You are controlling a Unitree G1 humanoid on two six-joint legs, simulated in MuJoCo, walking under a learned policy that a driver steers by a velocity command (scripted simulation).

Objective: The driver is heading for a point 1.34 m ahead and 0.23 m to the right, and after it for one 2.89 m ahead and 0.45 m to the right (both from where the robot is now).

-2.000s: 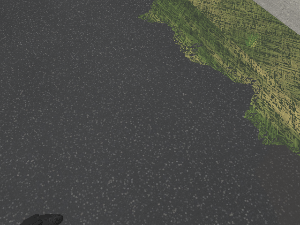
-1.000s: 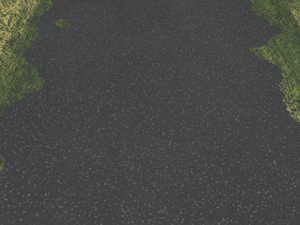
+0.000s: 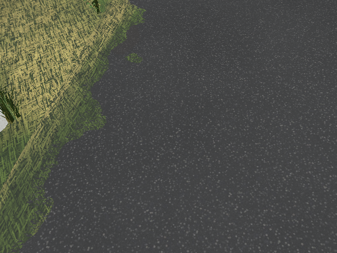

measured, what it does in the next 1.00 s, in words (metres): walks ahead: left foot, then right foot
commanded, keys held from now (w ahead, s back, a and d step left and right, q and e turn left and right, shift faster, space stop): w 1.00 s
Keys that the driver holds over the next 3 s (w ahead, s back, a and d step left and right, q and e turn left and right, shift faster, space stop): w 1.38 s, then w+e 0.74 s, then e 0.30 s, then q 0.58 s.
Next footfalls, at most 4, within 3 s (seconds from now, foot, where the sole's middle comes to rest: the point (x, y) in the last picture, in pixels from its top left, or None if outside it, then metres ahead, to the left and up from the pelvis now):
0.34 left None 0.38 0.12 -0.78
0.88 right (225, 218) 0.66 -0.13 -0.78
1.42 left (170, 160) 0.96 0.11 -0.78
1.96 right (223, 120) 1.22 -0.16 -0.78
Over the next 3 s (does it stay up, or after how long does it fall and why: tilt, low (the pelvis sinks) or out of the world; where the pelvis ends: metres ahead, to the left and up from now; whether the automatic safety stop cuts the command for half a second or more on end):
stays up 1.37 -0.12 -0.01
